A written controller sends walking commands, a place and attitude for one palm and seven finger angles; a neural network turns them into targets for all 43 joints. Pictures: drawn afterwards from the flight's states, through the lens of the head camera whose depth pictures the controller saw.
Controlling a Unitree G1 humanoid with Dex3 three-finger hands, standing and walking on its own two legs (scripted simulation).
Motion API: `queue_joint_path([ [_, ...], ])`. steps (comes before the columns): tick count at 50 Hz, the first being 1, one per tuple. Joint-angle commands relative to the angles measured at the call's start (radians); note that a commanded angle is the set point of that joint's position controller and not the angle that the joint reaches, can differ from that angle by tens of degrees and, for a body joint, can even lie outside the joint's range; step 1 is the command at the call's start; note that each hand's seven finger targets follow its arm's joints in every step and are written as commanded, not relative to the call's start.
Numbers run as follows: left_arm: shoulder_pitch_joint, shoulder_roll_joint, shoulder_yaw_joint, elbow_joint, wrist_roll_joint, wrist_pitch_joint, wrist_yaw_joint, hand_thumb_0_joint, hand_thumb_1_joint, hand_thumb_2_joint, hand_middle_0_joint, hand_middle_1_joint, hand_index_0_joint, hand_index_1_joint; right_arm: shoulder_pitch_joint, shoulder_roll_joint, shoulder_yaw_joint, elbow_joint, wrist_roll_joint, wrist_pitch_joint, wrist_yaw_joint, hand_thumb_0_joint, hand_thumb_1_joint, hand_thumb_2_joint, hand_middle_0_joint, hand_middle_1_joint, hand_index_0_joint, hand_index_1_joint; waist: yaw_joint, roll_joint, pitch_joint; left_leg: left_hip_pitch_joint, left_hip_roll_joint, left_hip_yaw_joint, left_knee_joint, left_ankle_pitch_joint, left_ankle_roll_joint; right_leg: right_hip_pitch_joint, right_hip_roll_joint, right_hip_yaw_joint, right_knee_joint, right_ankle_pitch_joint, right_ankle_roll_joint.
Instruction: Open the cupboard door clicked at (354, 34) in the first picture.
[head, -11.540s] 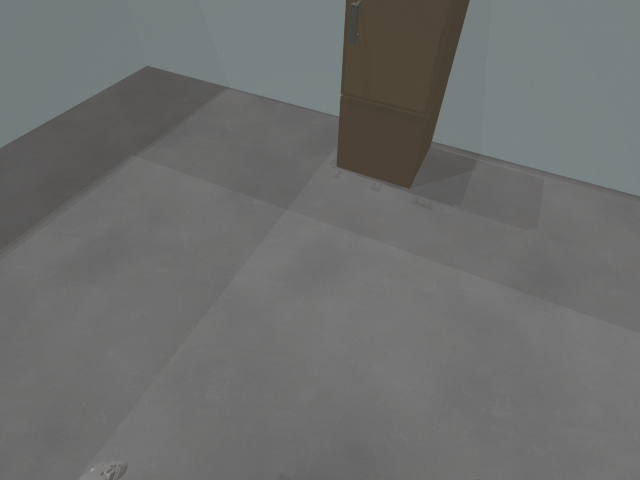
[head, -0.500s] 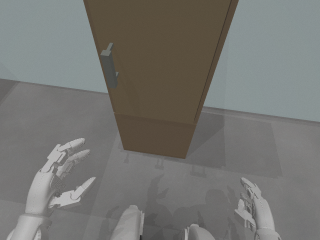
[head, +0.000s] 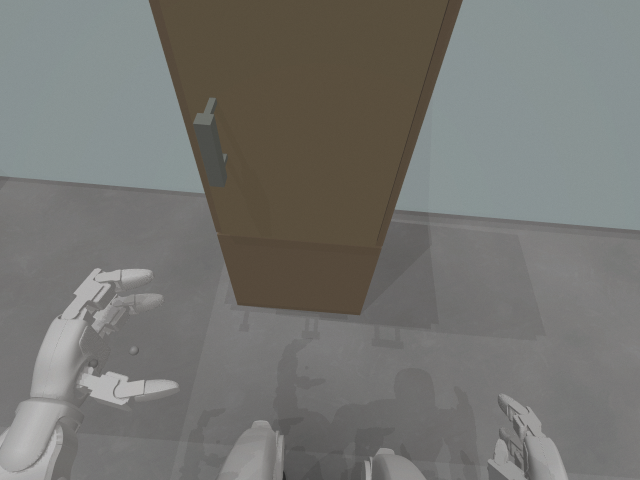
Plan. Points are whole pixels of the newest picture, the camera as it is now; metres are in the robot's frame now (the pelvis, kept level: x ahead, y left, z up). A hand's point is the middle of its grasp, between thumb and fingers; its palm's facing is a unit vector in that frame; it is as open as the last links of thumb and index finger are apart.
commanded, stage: raise the hand with hooked fingers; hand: left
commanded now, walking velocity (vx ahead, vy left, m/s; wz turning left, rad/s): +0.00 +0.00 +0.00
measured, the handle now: (215, 143) +0.59 +0.20 +0.04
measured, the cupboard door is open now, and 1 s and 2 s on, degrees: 0 0 0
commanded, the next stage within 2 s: move the hooked fingers beside the handle in 1.00 s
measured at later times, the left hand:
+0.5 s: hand (96, 310) +0.29 +0.27 +0.06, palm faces -0.01 -1.00 -0.07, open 13.9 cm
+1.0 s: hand (108, 303) +0.30 +0.26 +0.06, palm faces -0.02 -1.00 -0.05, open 13.9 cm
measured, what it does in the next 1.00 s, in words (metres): stands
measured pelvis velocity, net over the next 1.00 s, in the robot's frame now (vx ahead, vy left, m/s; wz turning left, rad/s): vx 0.01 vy -0.01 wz -0.01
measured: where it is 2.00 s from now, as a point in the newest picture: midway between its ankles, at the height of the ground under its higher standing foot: outside the picture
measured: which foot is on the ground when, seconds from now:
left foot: down 0.00-1.00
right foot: down 0.00-1.00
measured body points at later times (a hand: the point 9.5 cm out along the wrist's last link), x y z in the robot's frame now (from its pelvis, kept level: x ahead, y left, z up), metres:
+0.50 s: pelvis +0.01 +0.00 +0.01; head +0.08 +0.01 +0.45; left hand +0.28 +0.32 +0.06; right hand +0.17 -0.25 -0.07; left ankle +0.07 +0.10 -0.65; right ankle +0.01 -0.12 -0.65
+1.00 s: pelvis +0.01 -0.01 +0.01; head +0.09 +0.00 +0.45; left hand +0.29 +0.31 +0.06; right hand +0.17 -0.26 -0.08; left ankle +0.07 +0.10 -0.65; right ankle +0.01 -0.12 -0.65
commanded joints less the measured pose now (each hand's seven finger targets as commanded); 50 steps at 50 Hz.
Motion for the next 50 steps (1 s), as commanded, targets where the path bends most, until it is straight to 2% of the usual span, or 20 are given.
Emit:
queue_joint_path([
  [1,-0.127,0.190,0.106,-0.172,-0.034,-0.055,-0.011,0.000,-0.407,0.340,-0.293,-1.140,-0.293,-1.140,-0.027,-0.143,-0.043,-0.147,0.000,-0.049,-0.008,0.000,-0.900,-0.900,0.200,0.300,0.200,0.300,0.004,0.079,-0.200,0.327,-0.019,-0.091,-0.232,0.040,-0.014,-0.011,0.041,0.008,-0.182,0.080,-0.023],
  [3,-0.145,0.211,0.122,-0.150,-0.036,-0.049,-0.024,0.000,-0.453,0.320,-0.297,-1.170,-0.297,-1.170,-0.020,-0.147,-0.041,-0.150,-0.001,-0.048,-0.009,0.000,-0.900,-0.900,0.200,0.300,0.200,0.300,0.006,0.078,-0.206,0.334,-0.019,-0.092,-0.228,0.070,-0.014,0.000,0.046,0.008,-0.177,0.101,-0.027],
  [5,-0.161,0.219,0.128,-0.142,-0.040,-0.047,-0.043,0.000,-0.500,0.300,-0.300,-1.200,-0.300,-1.200,-0.016,-0.150,-0.039,-0.149,0.000,-0.047,-0.006,0.000,-0.900,-0.900,0.200,0.300,0.200,0.300,0.006,0.103,-0.222,0.358,-0.018,-0.089,-0.226,0.094,-0.017,0.004,0.044,0.007,-0.182,0.117,-0.027],
  [6,-0.168,0.219,0.126,-0.140,-0.041,-0.044,-0.051,0.000,-0.500,0.300,-0.300,-1.200,-0.300,-1.200,-0.016,-0.149,-0.038,-0.150,0.000,-0.047,-0.004,0.000,-0.900,-0.900,0.200,0.300,0.200,0.300,0.004,0.105,-0.223,0.367,-0.018,-0.090,-0.226,0.106,-0.017,0.003,0.045,0.006,-0.183,0.125,-0.027],
  [7,-0.182,0.223,0.130,-0.125,-0.044,-0.039,-0.059,0.000,-0.500,0.300,-0.300,-1.200,-0.300,-1.200,-0.013,-0.152,-0.037,-0.153,0.000,-0.046,-0.004,0.000,-0.900,-0.900,0.200,0.300,0.200,0.300,-0.001,0.080,-0.221,0.359,-0.019,-0.089,-0.225,0.104,-0.015,0.006,0.045,0.007,-0.189,0.125,-0.024],
  [10,-0.230,0.250,0.152,-0.096,-0.055,-0.034,-0.087,0.000,-0.500,0.300,-0.300,-1.200,-0.300,-1.200,-0.012,-0.155,-0.033,-0.148,0.001,-0.047,-0.006,0.000,-0.900,-0.900,0.200,0.300,0.200,0.300,-0.002,0.106,-0.227,0.369,-0.020,-0.087,-0.217,0.119,-0.016,0.002,0.048,0.011,-0.188,0.134,-0.027],
  [13,-0.268,0.275,0.174,-0.050,-0.069,-0.024,-0.113,0.000,-0.500,0.300,-0.300,-1.200,-0.300,-1.200,-0.004,-0.161,-0.029,-0.146,0.001,-0.047,-0.009,0.000,-0.900,-0.900,0.200,0.300,0.200,0.300,-0.004,0.070,-0.219,0.348,-0.022,-0.083,-0.204,0.132,-0.012,0.013,0.053,0.016,-0.190,0.144,-0.029],
  [19,-0.334,0.331,0.217,-0.014,-0.079,-0.017,-0.158,0.000,-0.500,0.300,-0.300,-1.200,-0.300,-1.200,0.003,-0.166,-0.028,-0.142,0.003,-0.048,-0.011,0.000,-0.900,-0.900,0.200,0.300,0.200,0.300,0.003,0.101,-0.261,0.376,-0.022,-0.076,-0.199,0.183,-0.012,0.027,0.050,0.022,-0.191,0.176,-0.029],
  [20,-0.339,0.341,0.225,0.000,-0.081,-0.017,-0.164,0.000,-0.500,0.300,-0.300,-1.200,-0.300,-1.200,0.006,-0.168,-0.029,-0.138,0.003,-0.047,-0.011,0.000,-0.900,-0.900,0.200,0.300,0.200,0.300,0.002,0.084,-0.260,0.373,-0.022,-0.074,-0.199,0.181,-0.010,0.032,0.049,0.024,-0.196,0.175,-0.028],
  [25,-0.381,0.378,0.258,0.064,-0.095,-0.008,-0.192,0.000,-0.500,0.300,-0.300,-1.200,-0.300,-1.200,0.019,-0.172,-0.029,-0.135,0.005,-0.044,-0.013,0.000,-0.900,-0.900,0.200,0.300,0.200,0.300,0.003,0.081,-0.263,0.351,-0.024,-0.061,-0.188,0.198,-0.006,0.051,0.049,0.036,-0.200,0.196,-0.026],
  [27,-0.358,0.343,0.231,0.080,-0.098,-0.006,-0.202,0.000,-0.500,0.300,-0.300,-1.200,-0.300,-1.200,0.019,-0.172,-0.032,-0.140,0.008,-0.044,-0.009,0.000,-0.900,-0.900,0.200,0.300,0.200,0.300,0.003,0.073,-0.251,0.354,-0.025,-0.061,-0.196,0.186,-0.005,0.044,0.048,0.035,-0.208,0.184,-0.024],
  [28,-0.362,0.347,0.233,0.068,-0.102,-0.009,-0.207,0.000,-0.500,0.300,-0.300,-1.200,-0.300,-1.200,0.022,-0.172,-0.033,-0.145,0.007,-0.048,-0.008,0.000,-0.900,-0.900,0.200,0.300,0.200,0.300,0.010,0.084,-0.273,0.358,-0.026,-0.062,-0.189,0.206,-0.004,0.054,0.051,0.035,-0.197,0.199,-0.030],
  [31,-0.338,0.355,0.239,0.076,-0.097,-0.004,-0.204,0.000,-0.500,0.300,-0.300,-1.200,-0.300,-1.200,0.026,-0.174,-0.037,-0.146,0.008,-0.043,-0.003,0.000,-0.900,-0.900,0.200,0.300,0.200,0.300,0.009,0.077,-0.259,0.347,-0.026,-0.055,-0.193,0.194,-0.003,0.049,0.047,0.040,-0.207,0.193,-0.023],
  [33,-0.354,0.372,0.258,0.078,-0.105,-0.008,-0.199,0.000,-0.500,0.300,-0.300,-1.200,-0.300,-1.200,0.028,-0.175,-0.035,-0.150,0.005,-0.041,-0.004,0.000,-0.900,-0.900,0.200,0.300,0.200,0.300,0.008,0.038,-0.248,0.314,-0.028,-0.055,-0.185,0.180,0.000,0.061,0.051,0.046,-0.205,0.178,-0.025],
  [39,-0.363,0.378,0.266,0.037,-0.098,-0.036,-0.183,0.000,-0.500,0.300,-0.300,-1.200,-0.300,-1.200,0.032,-0.170,-0.038,-0.147,0.005,-0.039,-0.002,0.000,-0.900,-0.900,0.200,0.300,0.200,0.300,0.008,0.085,-0.291,0.344,-0.025,-0.048,-0.175,0.222,-0.001,0.061,0.048,0.049,-0.188,0.224,-0.023],
  [41,-0.351,0.370,0.260,0.043,-0.096,-0.036,-0.182,0.000,-0.500,0.300,-0.300,-1.200,-0.300,-1.200,0.029,-0.168,-0.037,-0.148,0.006,-0.038,0.000,0.000,-0.900,-0.900,0.200,0.300,0.200,0.300,0.010,0.100,-0.278,0.342,-0.026,-0.048,-0.181,0.210,-0.003,0.060,0.046,0.048,-0.193,0.213,-0.022],
  [43,-0.359,0.370,0.259,0.046,-0.100,-0.032,-0.183,0.000,-0.500,0.300,-0.300,-1.200,-0.300,-1.200,0.030,-0.170,-0.036,-0.149,0.005,-0.037,-0.003,0.000,-0.900,-0.900,0.200,0.300,0.200,0.300,0.002,0.073,-0.270,0.332,-0.025,-0.049,-0.173,0.203,0.002,0.055,0.052,0.051,-0.193,0.209,-0.022],
  [50,-0.362,0.362,0.251,0.061,-0.099,-0.023,-0.193,0.000,-0.500,0.300,-0.300,-1.200,-0.300,-1.200,0.026,-0.169,-0.033,-0.147,0.008,-0.032,-0.004,0.000,-0.900,-0.900,0.200,0.300,0.200,0.300,0.002,0.083,-0.275,0.340,-0.025,-0.051,-0.177,0.202,-0.002,0.051,0.048,0.046,-0.192,0.213,-0.021],
])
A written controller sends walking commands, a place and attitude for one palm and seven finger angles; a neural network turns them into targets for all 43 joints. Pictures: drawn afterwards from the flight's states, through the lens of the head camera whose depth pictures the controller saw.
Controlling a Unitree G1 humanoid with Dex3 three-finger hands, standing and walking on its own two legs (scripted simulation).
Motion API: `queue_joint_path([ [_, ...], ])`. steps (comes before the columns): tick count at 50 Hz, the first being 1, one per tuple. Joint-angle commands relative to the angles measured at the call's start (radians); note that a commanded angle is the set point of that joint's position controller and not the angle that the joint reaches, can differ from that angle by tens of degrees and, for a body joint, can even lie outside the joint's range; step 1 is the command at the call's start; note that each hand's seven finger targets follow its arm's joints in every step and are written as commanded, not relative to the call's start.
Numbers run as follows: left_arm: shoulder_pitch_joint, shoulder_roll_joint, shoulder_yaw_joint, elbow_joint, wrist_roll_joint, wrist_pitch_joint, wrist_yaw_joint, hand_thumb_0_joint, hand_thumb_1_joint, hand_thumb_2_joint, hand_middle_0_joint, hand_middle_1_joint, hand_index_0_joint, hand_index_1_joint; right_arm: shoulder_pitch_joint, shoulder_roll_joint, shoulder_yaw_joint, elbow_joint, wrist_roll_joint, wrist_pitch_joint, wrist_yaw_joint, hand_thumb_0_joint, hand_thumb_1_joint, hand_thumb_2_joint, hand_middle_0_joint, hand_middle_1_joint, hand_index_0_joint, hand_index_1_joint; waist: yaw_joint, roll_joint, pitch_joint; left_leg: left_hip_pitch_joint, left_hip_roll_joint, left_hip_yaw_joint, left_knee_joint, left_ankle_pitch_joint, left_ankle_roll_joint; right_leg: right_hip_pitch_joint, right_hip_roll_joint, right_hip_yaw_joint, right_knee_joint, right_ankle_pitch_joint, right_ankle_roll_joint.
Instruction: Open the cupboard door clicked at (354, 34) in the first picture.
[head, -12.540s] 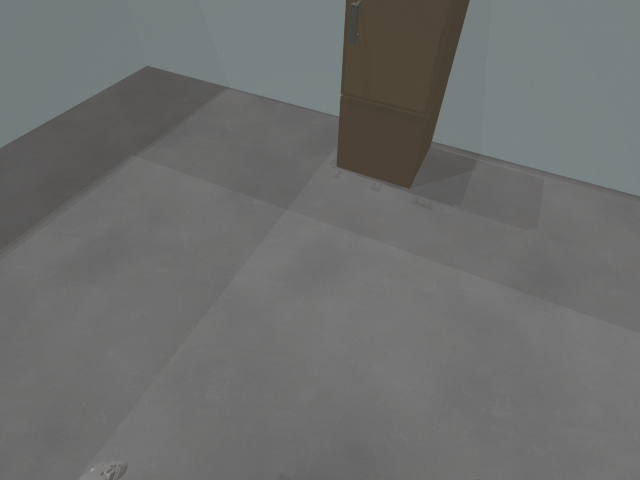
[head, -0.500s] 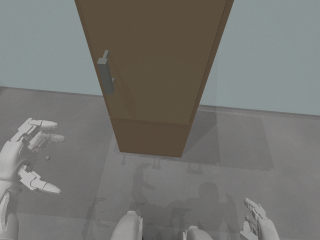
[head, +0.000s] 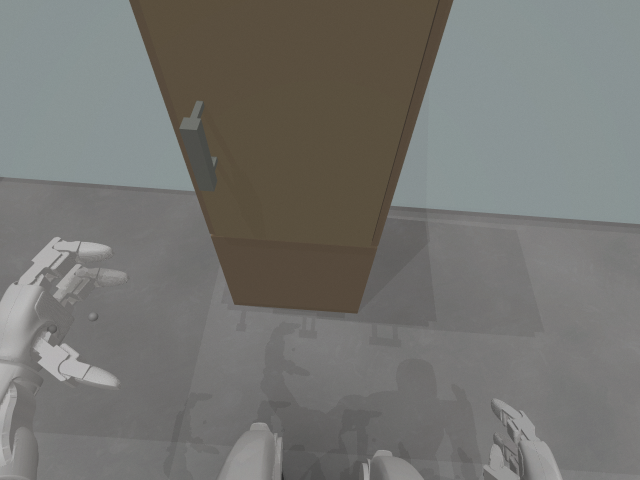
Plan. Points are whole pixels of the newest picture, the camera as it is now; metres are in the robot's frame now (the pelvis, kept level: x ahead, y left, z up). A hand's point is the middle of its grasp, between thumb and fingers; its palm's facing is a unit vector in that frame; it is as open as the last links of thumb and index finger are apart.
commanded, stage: move the hooked fingers beside the handle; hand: left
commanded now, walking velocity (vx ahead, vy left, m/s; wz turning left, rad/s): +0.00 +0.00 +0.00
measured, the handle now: (203, 147) +0.58 +0.22 +0.03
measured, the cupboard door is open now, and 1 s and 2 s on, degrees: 0 0 0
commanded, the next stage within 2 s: none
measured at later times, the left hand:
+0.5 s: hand (120, 264) +0.35 +0.26 +0.05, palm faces -0.04 -1.00 -0.03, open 14.0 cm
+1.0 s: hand (131, 218) +0.42 +0.27 +0.05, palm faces +0.00 -1.00 -0.03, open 14.0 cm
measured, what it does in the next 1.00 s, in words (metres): stands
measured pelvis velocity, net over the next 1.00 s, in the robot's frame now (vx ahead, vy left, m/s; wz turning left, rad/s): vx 0.00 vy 0.00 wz -0.03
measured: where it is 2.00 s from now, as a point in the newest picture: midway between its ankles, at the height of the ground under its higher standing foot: outside the picture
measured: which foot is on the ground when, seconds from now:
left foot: down 0.00-1.00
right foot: down 0.00-1.00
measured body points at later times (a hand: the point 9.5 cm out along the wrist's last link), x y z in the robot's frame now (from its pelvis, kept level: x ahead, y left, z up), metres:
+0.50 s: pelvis +0.00 +0.00 -0.01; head +0.09 +0.02 +0.43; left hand +0.35 +0.32 +0.05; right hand +0.13 -0.26 -0.10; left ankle +0.05 +0.11 -0.66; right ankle -0.01 -0.11 -0.66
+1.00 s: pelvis +0.00 +0.00 -0.01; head +0.11 +0.02 +0.42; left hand +0.41 +0.33 +0.05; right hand +0.07 -0.27 -0.11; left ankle +0.05 +0.11 -0.66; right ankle -0.01 -0.11 -0.66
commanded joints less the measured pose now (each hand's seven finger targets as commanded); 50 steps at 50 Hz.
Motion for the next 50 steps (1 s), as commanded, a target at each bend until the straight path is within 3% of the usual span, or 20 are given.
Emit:
queue_joint_path([
  [1,-0.138,0.253,0.090,-0.175,-0.035,-0.053,-0.006,0.000,-0.500,0.300,-0.300,-1.200,-0.300,-1.200,0.006,-0.159,-0.066,-0.131,0.002,-0.050,-0.013,0.000,-0.900,-0.900,0.200,0.300,0.200,0.300,0.002,0.059,-0.263,0.309,-0.038,-0.043,-0.152,0.198,0.014,0.034,0.031,0.050,-0.167,0.207,-0.006],
  [4,-0.155,0.261,0.093,-0.190,-0.036,-0.058,-0.009,0.000,-0.500,0.300,-0.300,-1.200,-0.300,-1.200,0.004,-0.160,-0.066,-0.132,0.002,-0.050,-0.014,0.000,-0.900,-0.900,0.200,0.300,0.200,0.300,0.003,0.058,-0.280,0.317,-0.038,-0.046,-0.148,0.213,0.014,0.040,0.033,0.049,-0.158,0.220,-0.009],
  [5,-0.153,0.260,0.089,-0.195,-0.034,-0.059,-0.009,0.000,-0.500,0.300,-0.300,-1.200,-0.300,-1.200,0.003,-0.159,-0.065,-0.132,0.002,-0.050,-0.013,0.000,-0.900,-0.900,0.200,0.300,0.200,0.300,0.006,0.083,-0.291,0.325,-0.039,-0.045,-0.147,0.220,0.014,0.042,0.031,0.050,-0.157,0.227,-0.009],
  [11,-0.335,0.272,0.073,-0.092,-0.012,-0.057,-0.009,0.000,-0.500,0.300,-0.300,-1.200,-0.300,-1.200,0.011,-0.166,-0.061,-0.096,0.000,-0.044,-0.026,0.000,-0.900,-0.900,0.200,0.300,0.200,0.300,-0.029,0.055,-0.248,0.279,-0.034,-0.048,-0.126,0.151,0.013,-0.018,0.030,0.056,-0.154,0.161,-0.006],
  [17,-0.496,0.287,0.034,-0.040,0.025,-0.044,-0.008,0.000,-0.500,0.300,-0.300,-1.200,-0.300,-1.200,0.023,-0.171,-0.058,-0.081,0.001,-0.037,-0.032,0.000,-0.900,-0.900,0.200,0.300,0.200,0.300,-0.032,0.116,-0.301,0.339,-0.029,-0.063,-0.138,0.151,0.011,-0.051,0.027,0.049,-0.147,0.152,-0.014],
  [19,-0.525,0.314,0.058,-0.003,0.033,-0.038,0.002,0.000,-0.500,0.300,-0.300,-1.200,-0.300,-1.200,0.031,-0.174,-0.059,-0.078,0.000,-0.027,-0.032,0.000,-0.900,-0.900,0.200,0.300,0.200,0.300,-0.028,0.090,-0.319,0.331,-0.028,-0.064,-0.133,0.161,0.011,-0.046,0.029,0.050,-0.142,0.161,-0.014],
  [22,-0.519,0.329,0.076,0.010,0.045,-0.036,0.023,0.000,-0.500,0.300,-0.300,-1.200,-0.300,-1.200,0.040,-0.171,-0.061,-0.081,-0.003,-0.015,-0.021,0.000,-0.900,-0.900,0.200,0.300,0.200,0.300,-0.011,0.114,-0.356,0.356,-0.030,-0.060,-0.137,0.216,0.009,-0.020,0.027,0.045,-0.135,0.206,-0.015],
  [24,-0.485,0.361,0.116,0.060,0.045,-0.028,0.030,0.000,-0.500,0.300,-0.300,-1.200,-0.300,-1.200,0.051,-0.172,-0.061,-0.084,-0.005,0.000,-0.015,0.000,-0.900,-0.900,0.200,0.300,0.200,0.300,-0.002,0.069,-0.362,0.326,-0.029,-0.051,-0.129,0.242,0.010,0.014,0.031,0.049,-0.132,0.244,-0.013],
  [27,-0.549,0.358,0.103,0.117,0.059,-0.027,0.038,0.000,-0.500,0.300,-0.300,-1.200,-0.300,-1.200,0.061,-0.173,-0.061,-0.080,-0.004,0.019,-0.009,0.000,-0.900,-0.900,0.200,0.300,0.200,0.300,-0.021,0.050,-0.319,0.263,-0.030,-0.038,-0.122,0.205,0.015,0.011,0.030,0.056,-0.136,0.228,-0.006],
  [31,-0.611,0.361,0.093,0.130,0.071,-0.061,0.034,0.000,-0.500,0.300,-0.300,-1.200,-0.300,-1.200,0.084,-0.175,-0.067,-0.068,-0.005,0.034,-0.005,0.000,-0.900,-0.900,0.200,0.300,0.200,0.300,-0.029,0.090,-0.351,0.310,-0.027,-0.043,-0.118,0.239,0.012,-0.012,0.032,0.055,-0.128,0.247,-0.011],
  [32,-0.650,0.342,0.068,0.125,0.071,-0.069,0.031,0.000,-0.500,0.300,-0.300,-1.200,-0.300,-1.200,0.086,-0.176,-0.068,-0.063,-0.005,0.036,-0.004,0.000,-0.900,-0.900,0.200,0.300,0.200,0.300,-0.042,0.095,-0.359,0.324,-0.026,-0.048,-0.116,0.242,0.014,-0.031,0.033,0.053,-0.127,0.244,-0.010],
  [33,-0.678,0.351,0.075,0.145,0.071,-0.076,0.027,0.000,-0.500,0.300,-0.300,-1.200,-0.300,-1.200,0.097,-0.179,-0.071,-0.055,-0.006,0.038,-0.007,0.000,-0.900,-0.900,0.200,0.300,0.200,0.300,-0.051,0.068,-0.361,0.327,-0.022,-0.051,-0.105,0.253,0.016,-0.041,0.038,0.053,-0.120,0.252,-0.012],
  [35,-0.712,0.360,0.072,0.169,0.080,-0.084,0.024,0.000,-0.500,0.300,-0.300,-1.200,-0.300,-1.200,0.104,-0.182,-0.071,-0.041,-0.007,0.045,-0.005,0.000,-0.900,-0.900,0.200,0.300,0.200,0.300,-0.048,0.110,-0.373,0.345,-0.022,-0.057,-0.107,0.257,0.012,-0.059,0.033,0.052,-0.118,0.245,-0.013],
  [38,-0.737,0.384,0.090,0.209,0.085,-0.087,0.027,0.000,-0.500,0.300,-0.300,-1.200,-0.300,-1.200,0.116,-0.185,-0.072,-0.033,-0.009,0.057,-0.006,0.000,-0.900,-0.900,0.200,0.300,0.200,0.300,-0.049,0.073,-0.380,0.328,-0.022,-0.057,-0.098,0.259,0.016,-0.052,0.036,0.053,-0.115,0.248,-0.014],
  [43,-0.849,0.466,0.135,0.283,0.110,-0.101,0.030,0.000,-0.500,0.300,-0.300,-1.200,-0.300,-1.200,0.133,-0.189,-0.069,-0.015,-0.015,0.080,-0.007,0.000,-0.900,-0.900,0.200,0.300,0.200,0.300,-0.052,0.087,-0.397,0.297,-0.022,-0.050,-0.073,0.271,0.019,-0.046,0.036,0.064,-0.100,0.271,-0.014],
  [47,-0.856,0.480,0.140,0.317,0.122,-0.111,0.018,0.000,-0.500,0.300,-0.300,-1.200,-0.300,-1.200,0.142,-0.187,-0.068,-0.013,-0.017,0.097,0.001,0.000,-0.900,-0.900,0.200,0.300,0.200,0.300,-0.047,0.125,-0.431,0.327,-0.018,-0.051,-0.066,0.310,0.016,-0.055,0.037,0.063,-0.093,0.298,-0.012],
  [48,-0.870,0.454,0.118,0.343,0.119,-0.109,0.012,0.000,-0.500,0.300,-0.300,-1.200,-0.300,-1.200,0.145,-0.186,-0.068,-0.014,-0.016,0.102,0.001,0.000,-0.900,-0.900,0.200,0.300,0.200,0.300,-0.061,0.106,-0.421,0.321,-0.017,-0.053,-0.058,0.315,0.019,-0.072,0.043,0.060,-0.088,0.301,-0.014],
  [50,-0.917,0.477,0.125,0.395,0.125,-0.102,0.005,0.000,-0.500,0.300,-0.300,-1.200,-0.300,-1.200,0.152,-0.194,-0.067,-0.004,-0.016,0.112,0.002,0.000,-0.900,-0.900,0.200,0.300,0.200,0.300,-0.070,0.094,-0.401,0.290,-0.015,-0.052,-0.051,0.282,0.020,-0.087,0.040,0.061,-0.090,0.281,-0.009],
])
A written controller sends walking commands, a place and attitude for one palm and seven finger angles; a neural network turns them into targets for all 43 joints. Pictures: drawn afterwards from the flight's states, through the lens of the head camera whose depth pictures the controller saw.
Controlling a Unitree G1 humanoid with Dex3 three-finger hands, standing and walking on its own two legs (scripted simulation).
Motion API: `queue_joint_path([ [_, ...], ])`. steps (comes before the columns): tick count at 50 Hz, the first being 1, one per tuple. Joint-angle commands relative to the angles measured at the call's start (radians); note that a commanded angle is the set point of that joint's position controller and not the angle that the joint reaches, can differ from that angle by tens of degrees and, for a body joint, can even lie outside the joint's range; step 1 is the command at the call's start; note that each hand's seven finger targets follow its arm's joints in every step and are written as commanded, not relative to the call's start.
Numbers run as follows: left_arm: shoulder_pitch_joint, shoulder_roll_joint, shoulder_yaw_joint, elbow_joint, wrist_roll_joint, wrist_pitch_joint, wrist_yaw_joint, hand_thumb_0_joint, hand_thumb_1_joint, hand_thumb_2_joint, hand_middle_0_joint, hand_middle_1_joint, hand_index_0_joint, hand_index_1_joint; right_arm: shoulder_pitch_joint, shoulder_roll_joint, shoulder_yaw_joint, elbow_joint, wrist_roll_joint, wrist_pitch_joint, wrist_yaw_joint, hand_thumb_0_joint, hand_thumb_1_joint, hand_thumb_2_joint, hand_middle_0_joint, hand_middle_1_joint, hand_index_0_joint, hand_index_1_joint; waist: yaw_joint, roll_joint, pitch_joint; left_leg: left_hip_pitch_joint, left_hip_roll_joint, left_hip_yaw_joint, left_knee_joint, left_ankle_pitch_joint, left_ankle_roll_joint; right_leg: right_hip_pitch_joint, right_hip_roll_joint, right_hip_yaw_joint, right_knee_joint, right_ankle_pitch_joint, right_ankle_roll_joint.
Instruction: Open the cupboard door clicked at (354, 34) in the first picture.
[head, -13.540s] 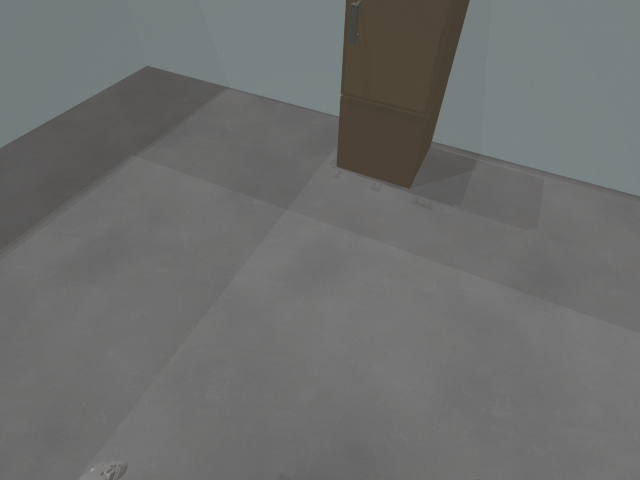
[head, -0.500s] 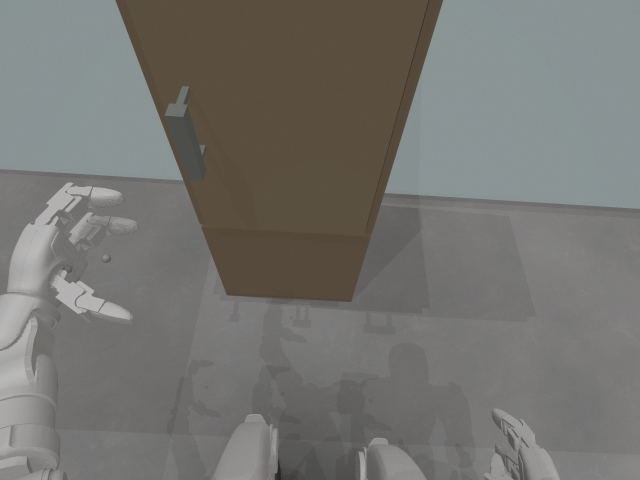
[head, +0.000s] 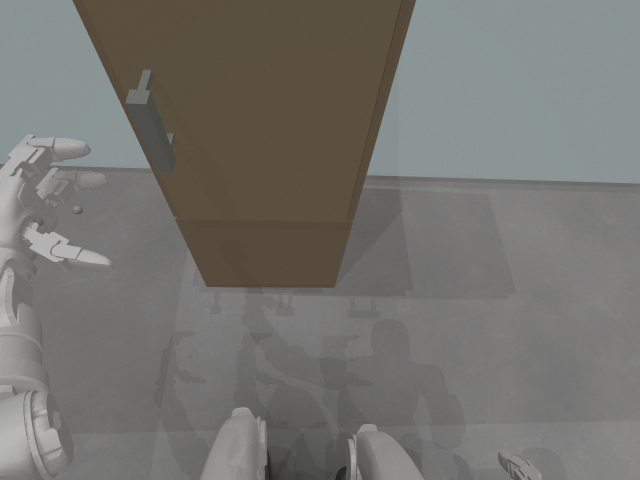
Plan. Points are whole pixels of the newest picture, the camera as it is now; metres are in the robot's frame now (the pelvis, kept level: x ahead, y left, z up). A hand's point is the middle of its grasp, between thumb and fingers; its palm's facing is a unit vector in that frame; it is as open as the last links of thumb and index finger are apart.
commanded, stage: move the hooked fingers beside the handle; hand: left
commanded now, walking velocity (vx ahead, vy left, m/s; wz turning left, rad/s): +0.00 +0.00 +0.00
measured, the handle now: (156, 123) +0.57 +0.23 +0.05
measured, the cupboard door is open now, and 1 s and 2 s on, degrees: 0 0 0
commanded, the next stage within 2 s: slide the fingers in behind the handle in 1.50 s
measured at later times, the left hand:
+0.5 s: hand (94, 159) +0.49 +0.29 +0.06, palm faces +0.02 -1.00 -0.02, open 14.0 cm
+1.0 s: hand (103, 142) +0.53 +0.29 +0.05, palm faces +0.03 -1.00 -0.03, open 14.0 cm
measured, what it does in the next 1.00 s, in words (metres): stands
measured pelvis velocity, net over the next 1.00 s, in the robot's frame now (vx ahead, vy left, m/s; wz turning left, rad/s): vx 0.00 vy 0.02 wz -0.05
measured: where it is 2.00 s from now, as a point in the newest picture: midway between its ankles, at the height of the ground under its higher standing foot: outside the picture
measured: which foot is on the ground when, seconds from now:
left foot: down 0.00-1.00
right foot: down 0.00-1.00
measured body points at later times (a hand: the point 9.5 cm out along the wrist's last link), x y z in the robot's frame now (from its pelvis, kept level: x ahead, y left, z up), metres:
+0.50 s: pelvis -0.01 +0.01 -0.02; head +0.15 +0.04 +0.40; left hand +0.48 +0.34 +0.06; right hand +0.02 -0.27 -0.12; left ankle +0.05 +0.11 -0.64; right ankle +0.00 -0.12 -0.64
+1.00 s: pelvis +0.00 +0.02 -0.02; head +0.18 +0.05 +0.38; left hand +0.52 +0.35 +0.05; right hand -0.01 -0.25 -0.12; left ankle +0.05 +0.11 -0.64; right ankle +0.00 -0.12 -0.64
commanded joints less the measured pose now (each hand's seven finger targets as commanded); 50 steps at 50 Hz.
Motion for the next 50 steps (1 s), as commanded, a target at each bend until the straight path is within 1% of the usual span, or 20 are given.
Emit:
queue_joint_path([
  [1,-0.354,0.339,0.055,-0.117,-0.020,-0.057,-0.018,0.000,-0.500,0.300,-0.300,-1.200,-0.300,-1.200,0.109,-0.187,-0.068,-0.067,-0.001,-0.012,-0.011,0.000,-0.900,-0.900,0.200,0.300,0.200,0.300,-0.002,0.109,-0.398,0.411,-0.033,-0.064,-0.109,0.296,0.017,0.042,0.025,0.046,-0.148,0.284,-0.011],
  [7,-0.491,0.369,0.039,-0.077,0.009,-0.069,-0.013,0.000,-0.500,0.300,-0.300,-1.200,-0.300,-1.200,0.125,-0.195,-0.064,-0.060,-0.005,0.008,-0.011,0.000,-0.900,-0.900,0.200,0.300,0.200,0.300,-0.021,0.137,-0.412,0.420,-0.028,-0.080,-0.093,0.269,0.016,-0.030,0.029,0.041,-0.135,0.229,-0.014],
  [9,-0.550,0.337,0.000,-0.060,0.015,-0.073,-0.009,0.000,-0.500,0.300,-0.300,-1.200,-0.300,-1.200,0.129,-0.194,-0.062,-0.049,-0.005,0.013,-0.012,0.000,-0.900,-0.900,0.200,0.300,0.200,0.300,-0.042,0.165,-0.412,0.448,-0.022,-0.092,-0.091,0.259,0.013,-0.086,0.030,0.035,-0.130,0.205,-0.015],
  [12,-0.599,0.381,0.013,-0.016,0.035,-0.057,0.007,0.000,-0.500,0.300,-0.300,-1.200,-0.300,-1.200,0.143,-0.205,-0.058,-0.039,-0.008,0.021,-0.016,0.000,-0.900,-0.900,0.200,0.300,0.200,0.300,-0.055,0.149,-0.410,0.422,-0.020,-0.100,-0.084,0.235,0.015,-0.104,0.029,0.032,-0.127,0.182,-0.013],
  [14,-0.630,0.441,0.049,0.003,0.044,-0.051,0.014,0.000,-0.500,0.300,-0.300,-1.200,-0.300,-1.200,0.151,-0.210,-0.052,-0.038,-0.011,0.026,-0.018,0.000,-0.900,-0.900,0.200,0.300,0.200,0.300,-0.046,0.165,-0.438,0.411,-0.020,-0.100,-0.071,0.247,0.015,-0.100,0.030,0.033,-0.114,0.187,-0.015],
  [15,-0.649,0.446,0.043,0.018,0.050,-0.042,0.018,0.000,-0.500,0.300,-0.300,-1.200,-0.300,-1.200,0.154,-0.210,-0.050,-0.039,-0.011,0.028,-0.019,0.000,-0.900,-0.900,0.200,0.300,0.200,0.300,-0.061,0.145,-0.440,0.387,-0.020,-0.096,-0.061,0.245,0.020,-0.095,0.031,0.037,-0.114,0.191,-0.010],
  [19,-0.688,0.514,0.076,0.010,0.071,-0.041,0.029,0.000,-0.500,0.300,-0.300,-1.200,-0.300,-1.200,0.170,-0.213,-0.045,-0.040,-0.017,0.038,-0.017,0.000,-0.900,-0.900,0.200,0.300,0.200,0.300,-0.056,0.189,-0.506,0.401,-0.016,-0.098,-0.039,0.299,0.018,-0.091,0.033,0.035,-0.093,0.227,-0.011],
  [22,-0.703,0.551,0.084,0.074,0.087,-0.015,0.028,0.000,-0.500,0.300,-0.300,-1.200,-0.300,-1.200,0.180,-0.218,-0.036,-0.043,-0.015,0.051,-0.015,0.000,-0.900,-0.900,0.200,0.300,0.200,0.300,-0.072,0.168,-0.463,0.341,-0.013,-0.096,-0.029,0.276,0.022,-0.099,0.036,0.035,-0.093,0.216,-0.006],
  [24,-0.745,0.544,0.068,0.047,0.092,-0.015,0.025,0.000,-0.500,0.300,-0.300,-1.200,-0.300,-1.200,0.190,-0.217,-0.035,-0.041,-0.019,0.055,-0.011,0.000,-0.900,-0.900,0.200,0.300,0.200,0.300,-0.070,0.235,-0.504,0.397,-0.010,-0.107,-0.028,0.313,0.016,-0.128,0.037,0.028,-0.082,0.228,-0.010],
  [27,-0.760,0.565,0.080,0.047,0.098,-0.005,0.025,0.000,-0.500,0.300,-0.300,-1.200,-0.300,-1.200,0.209,-0.221,-0.037,-0.033,-0.022,0.065,-0.009,0.000,-0.900,-0.900,0.200,0.300,0.200,0.300,-0.081,0.220,-0.528,0.414,-0.004,-0.116,-0.019,0.343,0.017,-0.135,0.039,0.023,-0.082,0.246,-0.008],
  [28,-0.775,0.531,0.057,0.051,0.092,-0.004,0.020,0.000,-0.500,0.300,-0.300,-1.200,-0.300,-1.200,0.214,-0.219,-0.036,-0.031,-0.022,0.066,-0.008,0.000,-0.900,-0.900,0.200,0.300,0.200,0.300,-0.093,0.224,-0.529,0.428,-0.004,-0.122,-0.014,0.360,0.017,-0.161,0.042,0.019,-0.075,0.252,-0.011],
  [31,-0.803,0.583,0.072,0.100,0.111,0.020,0.022,0.000,-0.500,0.300,-0.300,-1.200,-0.300,-1.200,0.224,-0.227,-0.029,-0.026,-0.021,0.078,-0.010,0.000,-0.900,-0.900,0.200,0.300,0.200,0.300,-0.102,0.222,-0.489,0.385,-0.001,-0.121,-0.013,0.321,0.018,-0.174,0.041,0.019,-0.082,0.227,-0.007],
  [32,-0.839,0.566,0.051,0.095,0.114,0.026,0.024,0.000,-0.500,0.300,-0.300,-1.200,-0.300,-1.200,0.228,-0.225,-0.027,-0.022,-0.023,0.078,-0.009,0.000,-0.900,-0.900,0.200,0.300,0.200,0.300,-0.119,0.214,-0.491,0.376,-0.001,-0.122,-0.008,0.315,0.022,-0.180,0.042,0.019,-0.083,0.226,-0.004],
  [33,-0.863,0.605,0.081,0.069,0.117,0.018,0.028,0.000,-0.500,0.300,-0.300,-1.200,-0.300,-1.200,0.232,-0.228,-0.028,-0.021,-0.025,0.078,-0.012,0.000,-0.900,-0.900,0.200,0.300,0.200,0.300,-0.106,0.250,-0.525,0.415,0.000,-0.131,-0.005,0.344,0.017,-0.190,0.042,0.013,-0.069,0.234,-0.011],
  [35,-0.859,0.589,0.067,0.064,0.128,0.020,0.035,0.000,-0.500,0.300,-0.300,-1.200,-0.300,-1.200,0.247,-0.227,-0.030,-0.017,-0.030,0.083,-0.006,0.000,-0.900,-0.900,0.200,0.300,0.200,0.300,-0.108,0.285,-0.557,0.481,0.005,-0.147,-0.010,0.395,0.007,-0.221,0.043,0.005,-0.072,0.245,-0.012],
  [39,-0.762,0.555,0.063,0.111,0.123,0.039,0.035,0.000,-0.500,0.300,-0.300,-1.200,-0.300,-1.200,0.251,-0.225,-0.028,-0.028,-0.031,0.098,0.003,0.000,-0.900,-0.900,0.200,0.300,0.200,0.300,-0.099,0.237,-0.521,0.455,0.005,-0.142,-0.019,0.399,0.010,-0.205,0.046,0.001,-0.080,0.255,-0.010],
  [42,-0.776,0.580,0.069,0.104,0.133,0.049,0.041,0.000,-0.500,0.300,-0.300,-1.200,-0.300,-1.200,0.250,-0.224,-0.025,-0.037,-0.029,0.105,0.002,0.000,-0.900,-0.900,0.200,0.300,0.200,0.300,-0.102,0.224,-0.495,0.400,0.002,-0.128,-0.022,0.347,0.016,-0.181,0.046,0.005,-0.084,0.240,-0.007],
  [46,-0.833,0.628,0.110,0.006,0.131,0.006,0.055,0.000,-0.500,0.300,-0.300,-1.200,-0.300,-1.200,0.256,-0.224,-0.032,-0.029,-0.037,0.104,0.004,0.000,-0.900,-0.900,0.200,0.300,0.200,0.300,-0.094,0.285,-0.574,0.473,0.005,-0.140,-0.013,0.408,0.009,-0.182,0.047,0.004,-0.072,0.263,-0.012],
  [48,-0.820,0.597,0.100,-0.007,0.126,-0.006,0.057,0.000,-0.500,0.300,-0.300,-1.200,-0.300,-1.200,0.256,-0.220,-0.035,-0.024,-0.038,0.106,0.010,0.000,-0.900,-0.900,0.200,0.300,0.200,0.300,-0.095,0.309,-0.579,0.530,0.010,-0.154,-0.019,0.446,0.001,-0.214,0.049,-0.002,-0.070,0.268,-0.017],
  [50,-0.808,0.569,0.082,0.029,0.126,0.005,0.055,0.000,-0.500,0.300,-0.300,-1.200,-0.300,-1.200,0.254,-0.220,-0.036,-0.017,-0.036,0.111,0.011,0.000,-0.900,-0.900,0.200,0.300,0.200,0.300,-0.106,0.273,-0.546,0.508,0.009,-0.151,-0.021,0.420,0.004,-0.210,0.047,-0.001,-0.083,0.262,-0.012],
])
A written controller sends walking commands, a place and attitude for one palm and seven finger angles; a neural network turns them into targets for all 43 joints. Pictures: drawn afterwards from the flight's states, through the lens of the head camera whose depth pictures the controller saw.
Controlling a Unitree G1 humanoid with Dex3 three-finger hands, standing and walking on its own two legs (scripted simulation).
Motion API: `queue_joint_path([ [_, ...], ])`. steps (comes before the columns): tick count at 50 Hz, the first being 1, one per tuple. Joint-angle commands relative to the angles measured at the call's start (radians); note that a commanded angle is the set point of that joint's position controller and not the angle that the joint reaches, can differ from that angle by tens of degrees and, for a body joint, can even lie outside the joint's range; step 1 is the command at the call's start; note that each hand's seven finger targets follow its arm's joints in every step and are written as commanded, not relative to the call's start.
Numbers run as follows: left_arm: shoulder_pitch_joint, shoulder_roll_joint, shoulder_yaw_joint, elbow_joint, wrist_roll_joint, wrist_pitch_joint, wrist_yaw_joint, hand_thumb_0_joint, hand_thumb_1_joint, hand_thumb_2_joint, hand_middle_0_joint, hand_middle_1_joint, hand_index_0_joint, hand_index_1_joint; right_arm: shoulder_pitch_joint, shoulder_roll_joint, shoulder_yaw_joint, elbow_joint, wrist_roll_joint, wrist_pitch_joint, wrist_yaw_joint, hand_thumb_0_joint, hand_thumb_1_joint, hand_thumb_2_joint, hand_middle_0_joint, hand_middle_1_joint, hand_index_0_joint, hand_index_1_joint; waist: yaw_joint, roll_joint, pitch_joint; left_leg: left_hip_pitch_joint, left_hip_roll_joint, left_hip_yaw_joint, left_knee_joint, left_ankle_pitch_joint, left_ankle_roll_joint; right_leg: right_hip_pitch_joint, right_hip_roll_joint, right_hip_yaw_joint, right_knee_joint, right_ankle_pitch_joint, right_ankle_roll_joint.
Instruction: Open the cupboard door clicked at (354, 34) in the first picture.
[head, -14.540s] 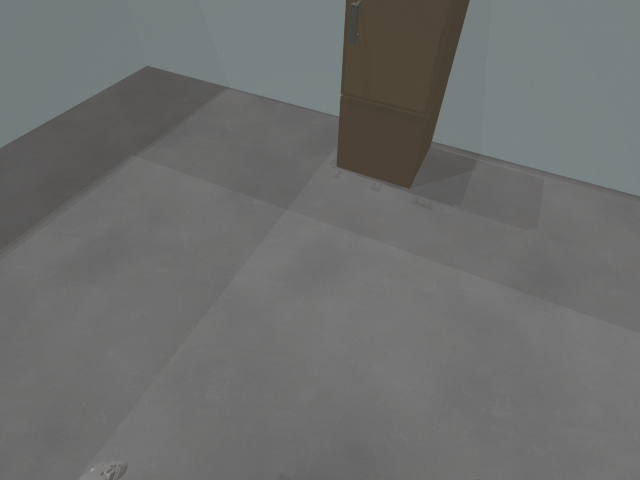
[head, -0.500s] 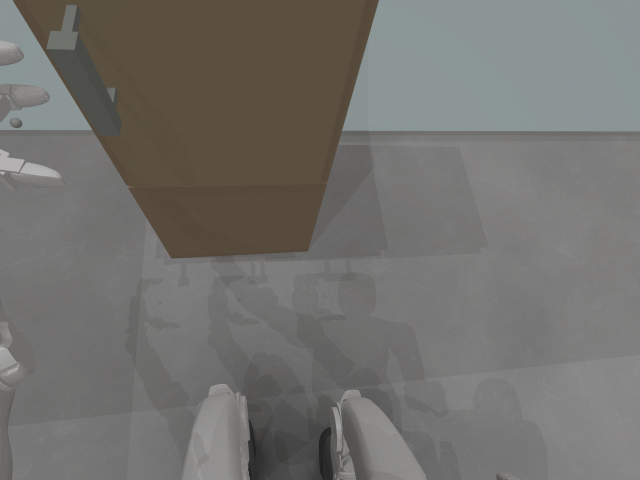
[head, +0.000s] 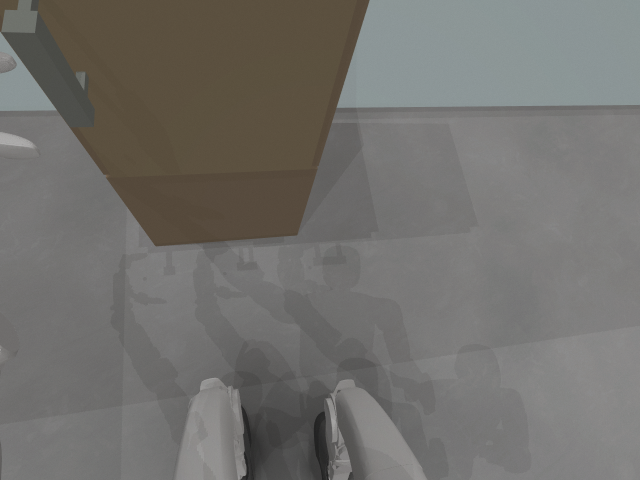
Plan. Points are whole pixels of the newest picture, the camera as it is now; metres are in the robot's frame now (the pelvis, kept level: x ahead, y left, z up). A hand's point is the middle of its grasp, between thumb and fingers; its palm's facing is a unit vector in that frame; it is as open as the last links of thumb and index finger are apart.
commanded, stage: move the hooked fingers beside the handle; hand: left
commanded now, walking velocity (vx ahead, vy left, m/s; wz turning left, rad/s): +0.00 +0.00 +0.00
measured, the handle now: (57, 59) +0.56 +0.24 +0.07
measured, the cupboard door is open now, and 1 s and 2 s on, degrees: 0 0 0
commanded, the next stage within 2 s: slide the fingers in behind the handle in 0.50 s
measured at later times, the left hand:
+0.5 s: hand out of the picture +0.51 +0.29 +0.07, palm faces +0.07 -1.00 -0.02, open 14.0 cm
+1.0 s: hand (13, 94) +0.51 +0.27 +0.08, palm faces +0.07 -1.00 -0.03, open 13.9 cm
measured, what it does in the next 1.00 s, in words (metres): stands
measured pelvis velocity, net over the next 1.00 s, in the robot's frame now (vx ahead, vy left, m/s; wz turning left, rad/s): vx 0.00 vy -0.01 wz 0.02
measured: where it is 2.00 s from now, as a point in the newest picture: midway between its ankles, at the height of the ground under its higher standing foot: (286, 470)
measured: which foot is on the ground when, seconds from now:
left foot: down 0.00-1.00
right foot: down 0.00-1.00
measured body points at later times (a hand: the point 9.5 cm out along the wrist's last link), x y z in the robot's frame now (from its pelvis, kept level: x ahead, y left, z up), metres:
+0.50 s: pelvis +0.01 -0.01 +0.00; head +0.18 +0.04 +0.42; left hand +0.51 +0.35 +0.08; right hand +0.03 -0.28 -0.09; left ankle +0.05 +0.09 -0.62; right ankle +0.01 -0.13 -0.62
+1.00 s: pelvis +0.00 -0.01 +0.00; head +0.17 +0.03 +0.42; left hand +0.50 +0.33 +0.08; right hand +0.02 -0.28 -0.10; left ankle +0.05 +0.09 -0.62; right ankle +0.01 -0.13 -0.62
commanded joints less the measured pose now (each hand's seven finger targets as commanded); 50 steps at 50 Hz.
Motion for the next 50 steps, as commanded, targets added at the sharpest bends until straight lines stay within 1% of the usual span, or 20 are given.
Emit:
queue_joint_path([
  [1,-0.392,0.310,0.005,-0.221,-0.036,-0.065,-0.002,0.000,-0.500,0.300,-0.300,-1.200,-0.300,-1.200,0.201,-0.222,-0.084,-0.011,-0.003,-0.004,-0.013,0.000,-0.900,-0.900,0.200,0.300,0.200,0.300,0.004,0.249,-0.566,0.743,-0.013,-0.133,-0.129,0.440,-0.016,0.011,0.026,0.008,-0.142,0.260,-0.031],
  [2,-0.370,0.285,-0.013,-0.196,-0.037,-0.053,-0.005,0.000,-0.500,0.300,-0.300,-1.200,-0.300,-1.200,0.199,-0.219,-0.082,-0.014,-0.001,-0.003,-0.012,0.000,-0.900,-0.900,0.200,0.300,0.200,0.300,0.004,0.243,-0.552,0.728,-0.016,-0.128,-0.130,0.422,-0.014,0.012,0.026,0.009,-0.147,0.254,-0.031],
  [5,-0.364,0.294,-0.005,-0.217,-0.039,-0.052,-0.006,0.000,-0.500,0.300,-0.300,-1.200,-0.300,-1.200,0.200,-0.218,-0.083,-0.013,-0.003,0.000,-0.014,0.000,-0.900,-0.900,0.200,0.300,0.200,0.300,0.013,0.271,-0.570,0.763,-0.016,-0.130,-0.130,0.475,-0.018,0.015,0.024,0.006,-0.145,0.280,-0.034],
  [11,-0.357,0.286,-0.004,-0.205,-0.045,-0.062,0.001,0.000,-0.500,0.300,-0.300,-1.200,-0.300,-1.200,0.192,-0.215,-0.083,-0.015,-0.002,0.001,-0.015,0.000,-0.900,-0.900,0.200,0.300,0.200,0.300,0.004,0.215,-0.539,0.709,-0.020,-0.115,-0.121,0.461,-0.009,0.048,0.026,0.013,-0.149,0.297,-0.031],
  [13,-0.392,0.259,-0.029,-0.221,-0.046,-0.070,0.002,0.000,-0.500,0.300,-0.300,-1.200,-0.300,-1.200,0.186,-0.209,-0.082,-0.014,-0.001,-0.001,-0.014,0.000,-0.900,-0.900,0.200,0.300,0.200,0.300,-0.002,0.251,-0.534,0.729,-0.020,-0.113,-0.117,0.462,-0.010,0.024,0.027,0.015,-0.145,0.293,-0.034],
  [14,-0.392,0.279,-0.014,-0.237,-0.047,-0.075,0.004,0.000,-0.500,0.300,-0.300,-1.200,-0.300,-1.200,0.189,-0.214,-0.084,-0.012,-0.003,0.001,-0.014,0.000,-0.900,-0.900,0.200,0.300,0.200,0.300,0.004,0.261,-0.558,0.748,-0.018,-0.117,-0.118,0.476,-0.014,0.029,0.025,0.013,-0.145,0.296,-0.033],
  [19,-0.380,0.250,-0.031,-0.222,-0.053,-0.074,0.004,0.000,-0.500,0.300,-0.300,-1.200,-0.300,-1.200,0.185,-0.210,-0.082,-0.016,-0.001,0.003,-0.012,0.000,-0.900,-0.900,0.200,0.300,0.200,0.300,0.004,0.249,-0.559,0.743,-0.020,-0.116,-0.118,0.483,-0.013,0.037,0.026,0.014,-0.143,0.305,-0.032],
  [22,-0.351,0.298,0.006,-0.201,-0.048,-0.066,0.008,0.000,-0.500,0.300,-0.300,-1.200,-0.300,-1.200,0.181,-0.214,-0.081,-0.022,0.000,0.001,-0.015,0.000,-0.900,-0.900,0.200,0.300,0.200,0.300,0.010,0.199,-0.550,0.675,-0.025,-0.102,-0.114,0.450,-0.005,0.091,0.026,0.022,-0.146,0.314,-0.028],
  [24,-0.361,0.309,0.014,-0.228,-0.048,-0.077,0.007,0.000,-0.500,0.300,-0.300,-1.200,-0.300,-1.200,0.182,-0.211,-0.081,-0.023,0.000,-0.002,-0.014,0.000,-0.900,-0.900,0.200,0.300,0.200,0.300,0.020,0.226,-0.586,0.697,-0.025,-0.102,-0.109,0.481,-0.007,0.095,0.025,0.023,-0.135,0.335,-0.030],
  [25,-0.336,0.285,-0.001,-0.218,-0.047,-0.075,0.004,0.000,-0.500,0.300,-0.300,-1.200,-0.300,-1.200,0.179,-0.207,-0.083,-0.024,0.002,-0.002,-0.011,0.000,-0.900,-0.900,0.200,0.300,0.200,0.300,0.021,0.231,-0.571,0.695,-0.026,-0.097,-0.109,0.473,-0.008,0.089,0.026,0.025,-0.141,0.329,-0.030],
  [27,-0.355,0.303,0.006,-0.221,-0.045,-0.077,0.007,0.000,-0.500,0.300,-0.300,-1.200,-0.300,-1.200,0.179,-0.211,-0.081,-0.021,0.001,0.000,-0.012,0.000,-0.900,-0.900,0.200,0.300,0.200,0.300,0.015,0.209,-0.554,0.671,-0.025,-0.099,-0.111,0.441,-0.005,0.093,0.027,0.025,-0.142,0.308,-0.029],
  [28,-0.374,0.281,-0.008,-0.224,-0.051,-0.082,0.005,0.000,-0.500,0.300,-0.300,-1.200,-0.300,-1.200,0.178,-0.207,-0.080,-0.020,0.003,-0.002,-0.012,0.000,-0.900,-0.900,0.200,0.300,0.200,0.300,0.009,0.220,-0.553,0.684,-0.024,-0.102,-0.107,0.454,-0.005,0.078,0.029,0.025,-0.139,0.316,-0.031],
  [30,-0.363,0.299,0.004,-0.221,-0.052,-0.083,0.003,0.000,-0.500,0.300,-0.300,-1.200,-0.300,-1.200,0.177,-0.212,-0.083,-0.018,0.003,-0.002,-0.014,0.000,-0.900,-0.900,0.200,0.300,0.200,0.300,0.015,0.228,-0.558,0.684,-0.024,-0.101,-0.111,0.432,-0.007,0.081,0.027,0.027,-0.144,0.297,-0.030],
  [33,-0.368,0.227,-0.043,-0.212,-0.058,-0.079,0.002,0.000,-0.500,0.300,-0.300,-1.200,-0.300,-1.200,0.179,-0.207,-0.083,-0.014,0.004,-0.004,-0.014,0.000,-0.900,-0.900,0.200,0.300,0.200,0.300,0.003,0.224,-0.542,0.702,-0.023,-0.108,-0.116,0.417,-0.006,0.045,0.026,0.023,-0.147,0.277,-0.033],
  [40,-0.371,0.260,-0.017,-0.195,-0.053,-0.071,0.027,0.000,-0.500,0.300,-0.300,-1.200,-0.300,-1.200,0.179,-0.204,-0.080,-0.011,0.004,-0.009,-0.015,0.000,-0.900,-0.900,0.200,0.300,0.200,0.300,0.012,0.183,-0.532,0.623,-0.028,-0.091,-0.113,0.373,-0.001,0.103,0.025,0.034,-0.153,0.273,-0.027],
  [44,-0.390,0.213,-0.051,-0.250,-0.049,-0.090,0.045,0.000,-0.500,0.300,-0.300,-1.200,-0.300,-1.200,0.179,-0.198,-0.084,-0.008,0.000,-0.013,-0.009,0.000,-0.900,-0.900,0.200,0.300,0.200,0.300,0.011,0.234,-0.573,0.681,-0.026,-0.095,-0.114,0.404,-0.006,0.084,0.024,0.032,-0.148,0.285,-0.030],
  [46,-0.348,0.223,-0.036,-0.232,-0.052,-0.088,0.046,0.000,-0.500,0.300,-0.300,-1.200,-0.300,-1.200,0.181,-0.201,-0.086,-0.008,0.002,-0.011,-0.009,0.000,-0.900,-0.900,0.200,0.300,0.200,0.300,0.019,0.210,-0.560,0.669,-0.027,-0.094,-0.121,0.394,-0.006,0.101,0.026,0.033,-0.153,0.283,-0.030],
  [48,-0.359,0.174,-0.061,-0.239,-0.062,-0.089,0.045,0.000,-0.500,0.300,-0.300,-1.200,-0.300,-1.200,0.179,-0.195,-0.087,-0.007,0.003,-0.013,-0.006,0.000,-0.900,-0.900,0.200,0.300,0.200,0.300,0.013,0.209,-0.555,0.680,-0.029,-0.096,-0.121,0.397,-0.005,0.087,0.027,0.031,-0.154,0.283,-0.033],
  [49,-0.373,0.179,-0.062,-0.237,-0.062,-0.086,0.047,0.000,-0.500,0.300,-0.300,-1.200,-0.300,-1.200,0.179,-0.199,-0.088,-0.001,0.002,-0.012,-0.008,0.000,-0.900,-0.900,0.200,0.300,0.200,0.300,0.004,0.205,-0.547,0.681,-0.026,-0.097,-0.126,0.395,-0.005,0.085,0.025,0.030,-0.158,0.284,-0.030],
  [50,-0.356,0.195,-0.043,-0.238,-0.064,-0.085,0.049,0.000,-0.500,0.300,-0.300,-1.200,-0.300,-1.200,0.181,-0.199,-0.089,-0.004,0.003,-0.012,-0.007,0.000,-0.900,-0.900,0.200,0.300,0.200,0.300,0.016,0.198,-0.555,0.670,-0.029,-0.093,-0.125,0.392,-0.004,0.105,0.025,0.033,-0.160,0.286,-0.029],
])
